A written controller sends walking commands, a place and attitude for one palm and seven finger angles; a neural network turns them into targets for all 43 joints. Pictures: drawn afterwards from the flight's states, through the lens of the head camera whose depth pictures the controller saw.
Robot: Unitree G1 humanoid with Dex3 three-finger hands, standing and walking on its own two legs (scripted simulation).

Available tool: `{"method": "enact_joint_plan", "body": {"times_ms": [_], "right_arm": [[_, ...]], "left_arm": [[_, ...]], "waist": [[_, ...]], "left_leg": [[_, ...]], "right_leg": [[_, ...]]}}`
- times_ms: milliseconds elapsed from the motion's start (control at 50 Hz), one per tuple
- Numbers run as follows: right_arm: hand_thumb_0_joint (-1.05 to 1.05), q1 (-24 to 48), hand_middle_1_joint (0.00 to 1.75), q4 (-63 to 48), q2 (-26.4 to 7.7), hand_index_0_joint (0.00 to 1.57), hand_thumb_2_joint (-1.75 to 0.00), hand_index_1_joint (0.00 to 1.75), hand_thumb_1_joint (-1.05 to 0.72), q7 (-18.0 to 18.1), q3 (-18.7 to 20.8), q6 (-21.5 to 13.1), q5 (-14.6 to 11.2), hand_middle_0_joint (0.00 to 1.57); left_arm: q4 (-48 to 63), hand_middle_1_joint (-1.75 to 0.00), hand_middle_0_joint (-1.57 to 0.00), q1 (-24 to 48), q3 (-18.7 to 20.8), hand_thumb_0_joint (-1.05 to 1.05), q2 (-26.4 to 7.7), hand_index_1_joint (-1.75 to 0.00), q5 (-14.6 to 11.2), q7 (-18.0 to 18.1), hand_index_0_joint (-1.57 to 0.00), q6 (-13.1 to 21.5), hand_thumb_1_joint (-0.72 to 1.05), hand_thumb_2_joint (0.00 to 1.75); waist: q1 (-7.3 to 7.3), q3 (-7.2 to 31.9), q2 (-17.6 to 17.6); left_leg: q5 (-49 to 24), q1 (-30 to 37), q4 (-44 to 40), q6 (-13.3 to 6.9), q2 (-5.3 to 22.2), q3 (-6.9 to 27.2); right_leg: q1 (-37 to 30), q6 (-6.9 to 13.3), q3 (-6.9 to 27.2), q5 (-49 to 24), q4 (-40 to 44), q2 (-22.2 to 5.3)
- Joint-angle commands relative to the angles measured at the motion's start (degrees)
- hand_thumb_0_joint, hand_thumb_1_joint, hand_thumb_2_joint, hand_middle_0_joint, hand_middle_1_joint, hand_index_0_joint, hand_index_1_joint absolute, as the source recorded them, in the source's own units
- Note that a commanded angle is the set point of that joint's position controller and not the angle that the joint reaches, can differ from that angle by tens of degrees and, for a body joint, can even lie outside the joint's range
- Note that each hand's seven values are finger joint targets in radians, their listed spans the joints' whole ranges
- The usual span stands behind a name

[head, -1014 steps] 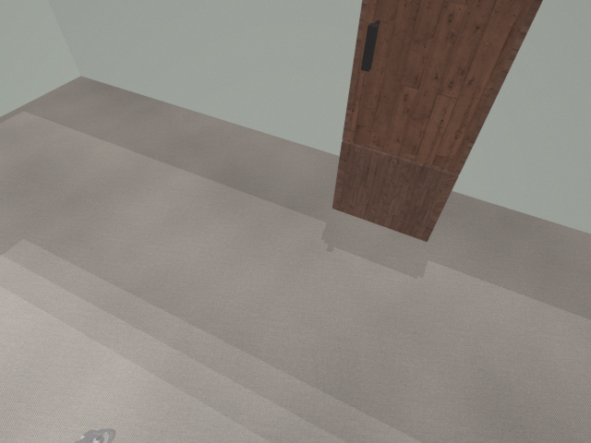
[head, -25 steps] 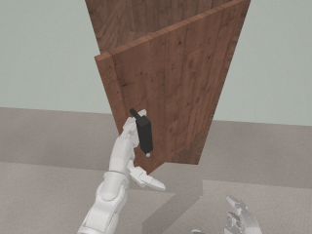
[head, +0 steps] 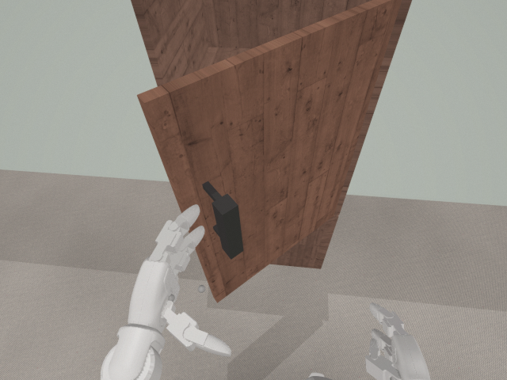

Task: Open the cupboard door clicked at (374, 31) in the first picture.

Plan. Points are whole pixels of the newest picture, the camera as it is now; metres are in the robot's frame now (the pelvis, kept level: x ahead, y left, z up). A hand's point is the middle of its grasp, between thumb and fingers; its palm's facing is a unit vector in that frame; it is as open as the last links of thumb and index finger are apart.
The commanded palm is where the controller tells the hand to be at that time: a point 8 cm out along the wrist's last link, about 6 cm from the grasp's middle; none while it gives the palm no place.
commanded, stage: slide the hand sideways off the handle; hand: left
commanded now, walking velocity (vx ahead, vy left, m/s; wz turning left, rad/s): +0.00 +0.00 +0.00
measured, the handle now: (221, 220) +0.34 +0.07 +0.07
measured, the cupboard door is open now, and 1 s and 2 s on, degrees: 44 44 44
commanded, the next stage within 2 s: draw the hand back to the body in 0.36 s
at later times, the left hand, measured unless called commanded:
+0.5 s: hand (161, 318) +0.19 +0.13 +0.07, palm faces -0.09 -1.00 -0.04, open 16.3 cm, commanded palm +0.17 +0.19 +0.08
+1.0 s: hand (93, 306) +0.19 +0.20 +0.12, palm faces -0.01 -0.99 -0.12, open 16.1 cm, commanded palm +0.16 +0.25 +0.14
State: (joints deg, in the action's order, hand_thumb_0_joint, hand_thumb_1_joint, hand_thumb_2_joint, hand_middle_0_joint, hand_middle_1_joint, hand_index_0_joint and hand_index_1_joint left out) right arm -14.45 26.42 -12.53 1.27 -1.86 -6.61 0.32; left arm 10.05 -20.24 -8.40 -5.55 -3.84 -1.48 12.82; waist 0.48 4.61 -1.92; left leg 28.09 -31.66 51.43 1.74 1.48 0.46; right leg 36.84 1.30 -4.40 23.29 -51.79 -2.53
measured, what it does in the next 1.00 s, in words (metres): stands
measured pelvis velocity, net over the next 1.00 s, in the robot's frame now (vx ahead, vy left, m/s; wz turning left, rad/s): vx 0.00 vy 0.02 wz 0.01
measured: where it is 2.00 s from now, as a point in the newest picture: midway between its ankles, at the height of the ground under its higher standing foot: outside the picture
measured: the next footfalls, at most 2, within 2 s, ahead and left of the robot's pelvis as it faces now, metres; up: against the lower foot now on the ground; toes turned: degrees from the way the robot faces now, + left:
none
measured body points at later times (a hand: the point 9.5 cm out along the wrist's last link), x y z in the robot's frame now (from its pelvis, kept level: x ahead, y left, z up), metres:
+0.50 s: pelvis -0.01 +0.01 -0.01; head +0.03 -0.01 +0.43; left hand +0.19 +0.19 +0.08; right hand +0.17 -0.22 -0.08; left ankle -0.02 +0.14 -0.69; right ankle +0.03 -0.11 -0.69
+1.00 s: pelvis +0.00 +0.02 +0.01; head +0.00 +0.01 +0.46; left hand +0.18 +0.25 +0.13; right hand +0.19 -0.19 -0.05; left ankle -0.02 +0.14 -0.69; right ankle +0.03 -0.11 -0.69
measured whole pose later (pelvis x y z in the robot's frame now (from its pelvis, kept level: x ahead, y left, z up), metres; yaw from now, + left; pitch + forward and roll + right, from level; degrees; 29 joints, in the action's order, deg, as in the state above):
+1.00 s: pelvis +0.00 +0.02 +0.01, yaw +0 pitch +3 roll -2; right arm -15.7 28.8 -13.6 4.7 -3.6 -13.3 -1.9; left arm 21.2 -28.6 7.6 -15.0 -13.2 -11.7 5.7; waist 2.2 4.5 -3.1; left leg 27.7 -25.2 49.5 0.2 1.6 1.1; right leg 28.2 -0.3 -5.1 20.9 -46.0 -2.2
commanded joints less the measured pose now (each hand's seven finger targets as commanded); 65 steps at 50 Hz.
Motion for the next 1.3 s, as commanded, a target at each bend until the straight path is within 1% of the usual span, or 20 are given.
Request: {"method": "enact_joint_plan", "body": {"times_ms": [0,120,200,320,400,440,500,520,600,660,740,840,940,960,980,1000,1020,1100,1220,1280], "right_arm": [[0.00,2.4,0.30,-9.5,-5.6,0.20,-0.90,0.30,-0.90,0.5,2.5,-3.7,-0.1,0.20],[0.00,2.2,0.30,-10.1,-5.7,0.20,-0.90,0.30,-0.90,0.9,2.6,-5.0,-0.5,0.20],[0.00,1.9,0.30,-10.1,-6.2,0.20,-0.90,0.30,-0.90,1.2,2.8,-5.5,-0.7,0.20],[0.00,2.3,0.30,-10.9,-6.4,0.20,-0.90,0.30,-0.90,1.4,2.8,-6.4,-1.1,0.20],[0.00,2.4,0.30,-10.7,-6.7,0.20,-0.90,0.30,-0.90,1.7,2.8,-6.8,-1.2,0.20],[0.00,2.0,0.30,-10.7,-6.7,0.20,-0.90,0.30,-0.90,1.8,2.8,-7.0,-1.3,0.20],[0.00,2.4,0.30,-11.1,-6.8,0.20,-0.90,0.30,-0.90,2.1,2.6,-7.4,-1.5,0.20],[0.00,2.2,0.30,-11.1,-6.4,0.20,-0.90,0.30,-0.90,2.2,2.5,-7.4,-1.6,0.20],[0.00,3.0,0.30,-10.6,-6.3,0.20,-0.90,0.30,-0.90,2.5,2.1,-7.6,-2.0,0.20],[0.00,3.2,0.30,-10.3,-6.5,0.20,-0.90,0.30,-0.90,2.6,1.6,-7.9,-2.2,0.20],[0.00,3.5,0.30,-9.8,-6.8,0.20,-0.90,0.30,-0.90,2.9,1.3,-8.8,-2.2,0.20],[0.00,3.8,0.30,-8.7,-6.8,0.20,-0.90,0.30,-0.90,3.2,1.1,-9.8,-2.3,0.20],[0.00,4.4,0.30,-7.4,-7.0,0.20,-0.90,0.30,-0.90,3.4,0.8,-11.0,-2.6,0.20],[0.00,3.8,0.30,-6.9,-6.5,0.20,-0.90,0.30,-0.90,4.7,1.5,-10.1,-1.3,0.20],[0.00,3.2,0.30,-6.8,-5.3,0.20,-0.90,0.30,-0.90,5.0,1.1,-9.9,-0.9,0.20],[0.00,3.6,0.30,-6.0,-5.5,0.20,-0.90,0.30,-0.90,4.9,1.0,-9.5,-0.8,0.20],[0.00,3.7,0.30,-5.4,-5.2,0.20,-0.90,0.30,-0.90,4.8,0.9,-9.0,-0.7,0.20],[0.00,5.6,0.30,-3.8,-5.8,0.20,-0.90,0.30,-0.90,5.2,0.9,-7.9,-0.3,0.20],[0.00,7.4,0.30,-1.8,-5.6,0.20,-0.90,0.30,-0.90,5.2,0.7,-7.8,0.2,0.20],[0.00,8.0,0.30,-0.9,-5.7,0.20,-0.90,0.30,-0.90,4.8,1.0,-7.8,0.4,0.20]], "left_arm": [[14.6,-0.30,-0.15,1.8,4.6,0.00,-3.9,-0.30,-1.2,-1.8,-0.15,4.5,-0.50,0.30],[17.2,-0.30,-0.15,-1.9,6.1,0.00,-4.6,-0.30,-3.8,-4.9,-0.15,5.5,-0.50,0.30],[16.5,-0.30,-0.15,-5.2,9.2,0.00,-7.0,-0.30,-5.4,-6.9,-0.15,5.8,-0.50,0.30],[19.3,-0.30,-0.15,-5.5,8.4,0.00,-6.4,-0.30,-6.8,-8.7,-0.15,6.3,-0.50,0.30],[18.9,-0.30,-0.15,-4.8,9.8,0.00,-8.0,-0.30,-6.9,-8.5,-0.15,6.3,-0.50,0.30],[18.1,-0.30,-0.15,-3.6,9.7,0.00,-7.8,-0.30,-6.8,-8.2,-0.15,6.0,-0.50,0.30],[22.4,-0.30,-0.15,-1.7,12.1,0.00,-10.9,-0.30,-6.8,-7.3,-0.15,5.4,-0.50,0.30],[21.6,-0.30,-0.15,-3.9,13.1,0.00,-10.9,-0.30,-7.1,-7.1,-0.15,4.5,-0.50,0.30],[20.3,-0.30,-0.15,-5.2,14.6,0.00,-11.0,-0.30,-8.3,-7.5,-0.15,1.8,-0.50,0.30],[21.2,-0.30,-0.15,-5.4,14.9,0.00,-11.1,-0.30,-9.1,-8.6,-0.15,0.3,-0.50,0.30],[22.2,-0.30,-0.15,-4.6,15.8,0.00,-11.8,-0.30,-10.1,-10.0,-0.15,-1.3,-0.50,0.30],[23.7,-0.30,-0.15,-5.0,19.5,0.00,-13.7,-0.30,-11.6,-11.2,-0.15,-2.1,-0.50,0.30],[24.2,-0.30,-0.16,-3.8,21.3,0.00,-14.8,-0.30,-12.8,-13.0,-0.16,-2.9,-0.32,0.37],[29.8,-0.30,-0.16,-2.1,23.1,0.00,-23.2,-0.30,-3.3,-3.5,-0.16,-3.4,-0.29,0.39],[27.9,-0.30,-0.16,-7.1,20.4,0.00,-17.2,-0.30,-2.1,0.5,-0.16,-5.1,-0.26,0.40],[27.8,-0.30,-0.16,-7.4,18.9,0.00,-16.2,-0.30,-0.6,2.8,-0.16,-6.0,-0.22,0.42],[26.9,-0.30,-0.16,-8.5,18.0,0.00,-15.0,-0.30,0.2,4.4,-0.16,-6.5,-0.18,0.43],[26.3,-0.30,-0.17,-6.3,20.3,0.00,-17.8,-0.30,2.2,7.7,-0.17,-6.4,-0.05,0.50],[25.8,-0.30,-0.17,-4.0,22.4,0.00,-18.4,-0.30,3.1,9.1,-0.17,-5.5,0.17,0.58],[25.9,-0.30,-0.18,-4.8,24.6,0.00,-19.6,-0.30,3.1,9.3,-0.18,-5.2,0.27,0.63]], "waist": [[-0.27,10.8,5.1],[-0.36,11.3,2.3],[-0.19,10.2,5.3],[-0.77,9.4,2.9],[-0.58,8.3,2.6],[-0.98,7.9,3.5],[0.09,10.6,-0.2],[0.60,10.8,0.6],[0.91,8.8,2.2],[0.86,7.2,0.5],[0.66,5.5,1.3],[1.33,5.7,-0.4],[1.45,5.0,-1.7],[3.59,5.3,-1.4],[2.29,2.1,-1.9],[2.30,0.7,-1.0],[1.92,-0.5,-1.0],[2.27,-1.2,-0.6],[2.69,-1.7,-2.7],[3.34,-0.4,-1.4]], "left_leg": [[-14.1,-3.3,-5.4,-2.3,-3.0,-0.6],[-14.2,-3.9,-3.7,-2.1,-3.1,-0.6],[-13.4,-6.3,-2.8,-2.1,-3.0,-0.3],[-11.8,-6.3,-2.2,-2.1,-3.0,-0.1],[-9.7,-7.6,-1.8,-2.1,-2.8,0.2],[-8.1,-7.9,-1.7,-2.0,-2.8,0.3],[-8.7,-5.7,-3.2,-2.1,-2.7,0.6],[-9.0,-5.3,-3.7,-2.1,-2.7,0.5],[-10.1,-4.2,-5.8,-2.1,-2.4,0.9],[-9.9,-2.9,-7.4,-1.9,-2.3,0.9],[-10.0,-0.9,-9.0,-2.0,-2.1,1.3],[-11.7,1.6,-10.4,-1.9,-2.0,1.3],[-13.9,4.5,-12.2,-1.7,-1.9,1.7],[-13.4,4.6,-15.4,-2.1,-1.2,0.6],[-12.7,5.3,-16.4,-1.9,-1.5,0.3],[-12.6,6.2,-17.2,-1.9,-1.2,0.5],[-13.8,7.5,-17.9,-2.1,-0.9,0.3],[-15.4,11.8,-21.6,-2.2,-0.7,0.3],[-19.6,17.3,-26.8,-2.0,-0.3,0.4],[-24.2,19.5,-28.1,-2.0,-0.1,-0.1]], "right_leg": [[-13.7,-0.2,3.2,-15.9,7.0,1.3],[-13.1,-0.3,3.8,-15.8,6.3,1.2],[-13.3,-0.4,4.5,-14.2,6.6,1.2],[-10.5,-0.4,3.8,-10.7,6.0,1.3],[-8.8,-0.1,4.1,-6.1,6.2,1.5],[-7.8,-0.3,4.1,-3.6,6.5,1.5],[-9.5,0.1,3.4,-4.0,6.1,1.7],[-10.4,0.0,3.1,-4.6,6.5,1.7],[-11.9,-0.1,2.2,-6.1,7.9,2.1],[-12.2,-0.2,1.5,-6.2,8.8,2.1],[-12.7,-0.4,0.9,-6.4,10.2,2.3],[-14.9,-0.4,0.5,-8.5,11.3,2.4],[-16.7,-0.4,-0.1,-11.2,12.6,2.6],[-20.4,0.2,2.5,-10.5,15.3,1.6],[-19.4,0.1,2.0,-9.5,16.9,1.4],[-20.1,0.1,1.9,-9.1,18.3,1.4],[-20.3,0.0,1.5,-9.9,18.7,1.3],[-24.1,-0.1,1.2,-10.9,22.0,1.2],[-28.8,-0.1,0.9,-13.6,25.0,1.2],[-31.7,-0.2,1.0,-17.5,26.0,1.4]]}}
